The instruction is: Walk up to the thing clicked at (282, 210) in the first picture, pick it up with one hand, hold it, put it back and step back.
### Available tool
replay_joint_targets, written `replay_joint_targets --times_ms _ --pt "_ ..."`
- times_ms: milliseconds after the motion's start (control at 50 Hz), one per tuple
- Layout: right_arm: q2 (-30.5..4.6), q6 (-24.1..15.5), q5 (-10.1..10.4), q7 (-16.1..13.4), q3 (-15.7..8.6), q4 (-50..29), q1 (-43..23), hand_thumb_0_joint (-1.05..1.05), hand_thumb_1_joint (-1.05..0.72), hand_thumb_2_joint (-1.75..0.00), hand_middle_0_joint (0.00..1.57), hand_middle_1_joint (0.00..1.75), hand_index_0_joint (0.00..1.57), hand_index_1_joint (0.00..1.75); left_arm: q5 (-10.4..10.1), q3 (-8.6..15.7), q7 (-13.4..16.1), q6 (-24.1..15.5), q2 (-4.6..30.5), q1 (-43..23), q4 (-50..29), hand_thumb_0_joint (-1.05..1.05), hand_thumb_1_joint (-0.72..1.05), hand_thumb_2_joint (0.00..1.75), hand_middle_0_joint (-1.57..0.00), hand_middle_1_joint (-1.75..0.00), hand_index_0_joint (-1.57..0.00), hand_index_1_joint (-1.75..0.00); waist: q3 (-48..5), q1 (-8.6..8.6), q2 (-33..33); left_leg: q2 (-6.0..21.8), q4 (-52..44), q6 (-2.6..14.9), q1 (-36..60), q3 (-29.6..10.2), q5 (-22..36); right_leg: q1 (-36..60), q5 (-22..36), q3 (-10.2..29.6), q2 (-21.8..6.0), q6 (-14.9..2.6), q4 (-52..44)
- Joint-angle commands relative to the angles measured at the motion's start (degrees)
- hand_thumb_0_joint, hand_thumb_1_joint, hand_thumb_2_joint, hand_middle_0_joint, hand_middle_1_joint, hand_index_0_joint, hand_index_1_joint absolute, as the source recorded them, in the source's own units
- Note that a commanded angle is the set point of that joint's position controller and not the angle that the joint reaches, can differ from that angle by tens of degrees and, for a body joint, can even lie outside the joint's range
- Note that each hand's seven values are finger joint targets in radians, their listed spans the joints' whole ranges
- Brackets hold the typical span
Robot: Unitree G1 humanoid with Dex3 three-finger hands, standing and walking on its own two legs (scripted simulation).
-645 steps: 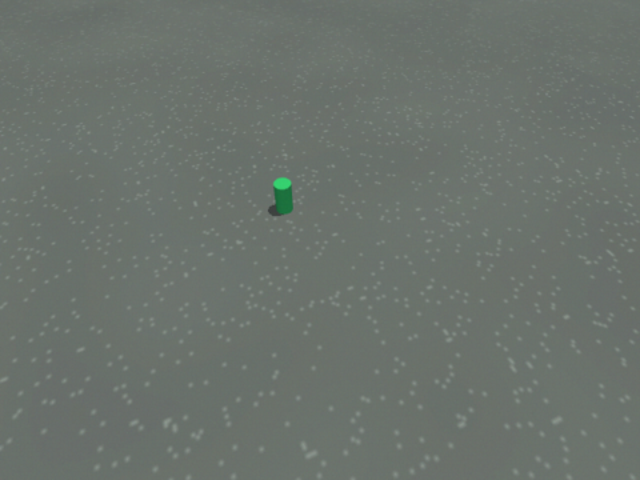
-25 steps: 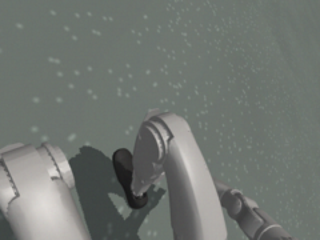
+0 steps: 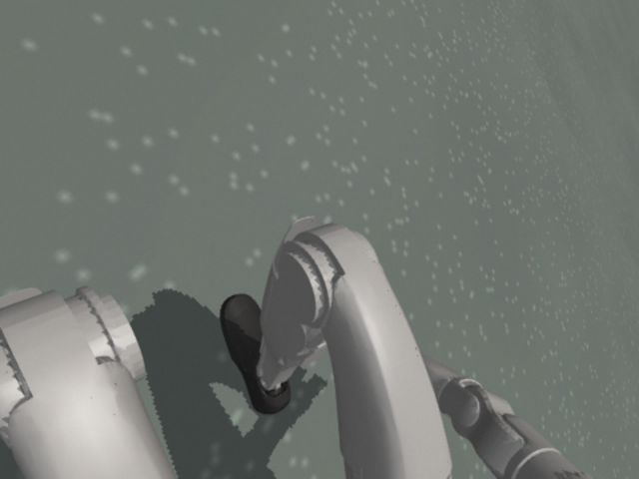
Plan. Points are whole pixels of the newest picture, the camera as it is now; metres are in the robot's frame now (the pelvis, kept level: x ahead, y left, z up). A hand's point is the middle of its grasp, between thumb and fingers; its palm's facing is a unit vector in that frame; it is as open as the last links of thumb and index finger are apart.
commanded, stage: settle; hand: left
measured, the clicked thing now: out of the picture +0.46 +0.29 -0.22
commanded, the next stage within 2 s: lift in 1.90 s
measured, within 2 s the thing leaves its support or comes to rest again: leaves its support in 0.26 s
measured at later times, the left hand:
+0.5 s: hand out of the picture +0.45 +0.30 -0.13, palm faces +0.40 -0.92 -0.01, open 10.6 cm
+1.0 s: hand out of the picture +0.43 +0.33 -0.03, palm faces +0.38 -0.92 -0.04, open 10.6 cm
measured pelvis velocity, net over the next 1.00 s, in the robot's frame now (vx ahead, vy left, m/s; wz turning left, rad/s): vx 0.02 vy -0.01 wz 0.11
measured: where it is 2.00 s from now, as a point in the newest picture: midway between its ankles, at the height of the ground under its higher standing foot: (189, 427)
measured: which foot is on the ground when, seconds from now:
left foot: down 0.00-1.00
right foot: down 0.00-1.00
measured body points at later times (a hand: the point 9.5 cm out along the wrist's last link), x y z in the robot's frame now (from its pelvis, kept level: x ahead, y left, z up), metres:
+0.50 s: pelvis +0.00 +0.00 +0.01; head +0.22 +0.19 +0.34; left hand +0.42 +0.35 -0.13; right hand +0.15 -0.25 -0.03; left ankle +0.08 +0.11 -0.26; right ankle +0.17 -0.14 -0.26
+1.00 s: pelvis +0.02 -0.01 +0.04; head +0.21 +0.14 +0.42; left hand +0.40 +0.37 -0.03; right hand +0.18 -0.24 -0.05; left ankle +0.08 +0.11 -0.26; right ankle +0.17 -0.14 -0.26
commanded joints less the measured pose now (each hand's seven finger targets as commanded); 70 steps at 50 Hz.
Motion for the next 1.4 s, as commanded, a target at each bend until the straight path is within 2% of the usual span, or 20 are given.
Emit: replay_joint_targets --times_ms 0,140,200,300,480,520,660,720,800,880,900,980,1020,1040,1060,1080,1100,1180,1260,1380 --pt "-21.54 0.64 -0.49 -1.13 -7.14 -0.06 2.13 0.00 -0.90 -0.91 0.20 0.30 0.20 0.30 0.48 -0.75 -0.10 -3.96 6.89 -13.16 -6.99 0.00 0.31 1.23 -1.12 -1.25 -1.10 -1.29 -30.38 -8.11 34.31 3.79 -21.98 -2.82 23.73 2.65 8.76 14.93 7.60 -7.91 1.75 -4.38 -5.95" --pt "-21.32 0.92 -0.26 -1.08 -7.48 0.11 2.56 0.00 -0.91 -0.91 0.20 0.30 0.20 0.30 0.24 -0.37 -0.46 -3.81 7.97 -13.68 -10.64 0.00 0.27 1.31 -1.22 -1.38 -1.20 -1.41 -31.51 -7.11 35.66 3.66 -21.63 -2.69 23.77 3.53 9.46 15.88 8.05 -7.37 1.69 -4.54 -6.16" --pt "-21.13 0.96 -0.17 -1.02 -7.65 0.27 3.42 0.00 -0.90 -0.91 0.20 0.30 0.20 0.30 -0.28 1.47 -0.17 -3.49 9.35 -13.72 -13.44 0.00 0.24 1.34 -1.24 -1.40 -1.23 -1.44 -34.48 -6.22 35.94 3.56 -21.05 -2.59 24.34 4.15 10.60 17.53 9.04 -7.07 1.83 -4.48 -6.38" --pt "-20.93 1.44 0.44 -0.91 -9.76 0.84 5.03 0.00 -0.90 -0.91 0.20 0.30 0.20 0.30 0.86 1.90 -0.33 -1.25 9.13 -13.14 -19.81 0.00 0.21 1.38 -1.28 -1.46 -1.27 -1.50 -37.19 -4.76 40.35 3.74 -22.98 -3.39 28.15 4.49 12.92 16.31 9.63 -6.72 1.25 -5.00 -5.84" --pt "-19.46 1.21 3.97 -0.61 -14.91 0.64 8.08 0.00 -0.90 -0.91 0.20 0.30 0.20 0.30 -0.79 -3.27 -2.87 6.55 0.49 -10.66 -30.01 0.00 0.13 1.35 -1.32 -1.49 -1.32 -1.52 -41.00 -2.24 38.66 2.67 -25.63 -2.52 24.11 7.27 7.34 14.24 6.51 -4.90 0.63 -5.43 -7.66" --pt "-19.06 1.09 5.16 -0.64 -15.85 0.43 9.45 0.00 -0.89 -0.90 0.20 0.30 0.20 0.30 -1.65 -2.62 -3.13 8.22 -0.21 -10.39 -31.86 0.00 0.17 1.34 -1.31 -1.48 -1.32 -1.50 -40.98 -1.51 37.13 2.30 -26.40 -2.08 22.04 7.37 6.02 13.95 5.82 -4.62 0.45 -5.43 -8.18" --pt "-16.42 0.85 8.42 -0.72 -19.92 1.68 12.73 0.00 -0.90 -0.90 0.20 0.30 0.20 0.30 -2.50 -6.01 -6.13 13.77 -6.53 -9.95 -36.70 0.00 0.14 1.30 -1.31 -1.47 -1.32 -1.48 -42.51 1.09 36.40 1.63 -29.05 -1.61 21.49 8.88 2.18 9.52 2.27 -2.06 -0.46 -6.05 -9.06" --pt "-15.63 0.65 9.79 -1.05 -21.41 1.71 13.98 0.00 -0.89 -0.90 0.20 0.30 0.20 0.30 -3.37 -3.86 -6.77 15.75 -5.20 -11.49 -39.85 0.00 0.12 1.27 -1.28 -1.44 -1.28 -1.45 -44.45 2.86 35.27 1.19 -29.63 -1.11 19.96 9.94 0.26 9.25 0.48 -1.01 -0.59 -6.20 -9.88" --pt "-14.69 0.88 11.33 -1.44 -23.20 1.10 14.63 0.00 -0.90 -0.90 0.20 0.30 0.20 0.30 -3.70 -5.83 -7.99 18.24 -9.62 -10.17 -39.75 0.00 0.12 1.28 -1.28 -1.44 -1.29 -1.46 -45.56 3.61 34.72 0.92 -32.19 -1.26 21.79 9.92 -1.27 6.57 -1.16 -0.15 -1.34 -6.53 -10.24" --pt "-13.25 1.18 12.25 -1.92 -25.01 1.45 16.86 0.00 -0.90 -0.90 0.20 0.30 0.20 0.30 -3.62 -4.34 -8.86 19.35 -7.34 -12.77 -46.63 0.00 0.14 1.27 -1.28 -1.44 -1.29 -1.45 -52.68 6.04 36.41 0.38 -33.04 -1.23 23.93 11.79 2.12 8.93 0.13 1.53 -1.76 -6.76 -10.67" --pt "-13.23 1.32 12.58 -2.05 -25.22 1.07 17.05 0.00 -0.90 -0.90 0.20 0.30 0.20 0.30 -4.02 -5.23 -9.43 20.24 -10.29 -9.92 -43.08 0.00 0.15 1.26 -1.28 -1.43 -1.29 -1.44 -52.56 5.59 35.51 0.35 -33.29 -1.30 24.63 11.60 3.22 8.45 0.88 1.57 -1.97 -6.76 -10.70" --pt "-12.09 1.40 13.47 -2.66 -26.42 2.38 19.43 0.00 -0.89 -0.90 0.20 0.30 0.20 0.30 -4.88 -3.93 -9.71 20.79 -9.39 -13.63 -50.13 0.00 0.16 1.25 -1.26 -1.41 -1.27 -1.43 -56.99 6.44 36.86 0.23 -33.22 -1.47 27.34 12.63 8.40 9.58 4.01 2.67 -2.20 -7.08 -10.56" --pt "-11.89 1.53 14.07 -3.06 -27.15 2.62 19.78 0.00 -0.90 -0.90 0.20 0.30 0.20 0.30 -5.10 -3.61 -10.23 21.73 -10.11 -11.70 -47.39 0.00 0.15 1.23 -1.25 -1.40 -1.25 -1.41 -56.89 6.80 35.00 0.13 -33.06 -1.22 26.88 13.22 9.62 9.41 4.68 3.28 -2.34 -7.11 -11.17" --pt "-11.49 1.49 14.13 -3.17 -27.13 2.41 19.89 0.00 -0.90 -0.90 0.20 0.30 0.20 0.30 -5.42 -5.11 -10.87 22.40 -13.20 -9.62 -44.13 0.00 0.15 1.24 -1.24 -1.40 -1.25 -1.42 -56.68 5.82 33.36 -0.02 -32.51 -1.01 26.25 13.75 10.63 10.91 5.63 3.41 -2.38 -6.89 -12.00" --pt "-11.32 1.41 14.27 -3.41 -27.43 2.95 20.60 0.00 -0.89 -0.90 0.20 0.30 0.20 0.30 -5.38 -3.69 -10.75 22.00 -10.56 -13.82 -48.84 0.00 0.16 1.25 -1.24 -1.39 -1.24 -1.41 -57.66 6.14 32.98 -0.05 -32.46 -0.81 25.61 14.22 10.75 11.58 5.65 3.63 -2.34 -6.89 -12.46" --pt "-11.15 1.48 14.47 -3.54 -27.59 3.10 20.83 0.00 -0.90 -0.90 0.20 0.30 0.20 0.30 -5.43 -4.07 -11.04 22.55 -11.89 -11.76 -45.69 0.00 0.16 1.25 -1.25 -1.40 -1.25 -1.42 -57.46 6.31 32.50 -0.20 -32.74 -0.80 25.50 14.64 11.37 12.28 6.04 3.87 -2.54 -6.83 -12.76" --pt "-10.88 1.35 14.66 -3.72 -27.98 3.03 20.62 0.00 -0.90 -0.90 0.20 0.30 0.20 0.30 -5.61 -2.69 -11.07 22.53 -10.26 -13.26 -48.18 0.00 0.15 1.25 -1.26 -1.41 -1.26 -1.42 -58.26 6.98 31.90 -0.19 -32.57 -0.58 25.09 15.06 10.90 12.43 5.47 4.07 -2.44 -6.81 -13.12" --pt "-10.11 1.05 15.25 -3.99 -28.63 2.44 20.67 0.00 -0.90 -0.90 0.20 0.30 0.20 0.30 -6.28 -3.07 -12.14 23.62 -13.26 -10.52 -45.35 0.00 0.12 1.26 -1.27 -1.42 -1.27 -1.44 -59.53 7.48 29.40 -0.55 -33.28 -0.29 23.80 16.08 10.62 15.02 4.95 4.38 -2.75 -6.60 -14.10" --pt "-9.26 1.10 15.53 -4.49 -29.50 2.57 21.51 0.00 -0.90 -0.90 0.20 0.30 0.20 0.30 -5.99 -0.95 -12.21 24.12 -11.04 -11.99 -48.50 0.00 0.10 1.26 -1.28 -1.44 -1.28 -1.45 -63.63 9.04 28.21 -0.73 -33.13 -0.01 23.59 17.47 11.41 18.57 5.52 5.53 -2.78 -6.40 -15.06" --pt "-8.62 0.58 16.00 -5.11 -30.31 2.32 20.68 0.00 -0.91 -0.90 0.20 0.30 0.20 0.30 -5.80 -1.26 -12.14 24.90 -12.92 -11.65 -46.52 0.00 0.10 1.27 -1.27 -1.44 -1.28 -1.45 -60.47 9.21 27.92 -0.71 -34.84 0.23 22.00 18.44 8.29 17.81 2.78 6.34 -2.94 -6.46 -17.04"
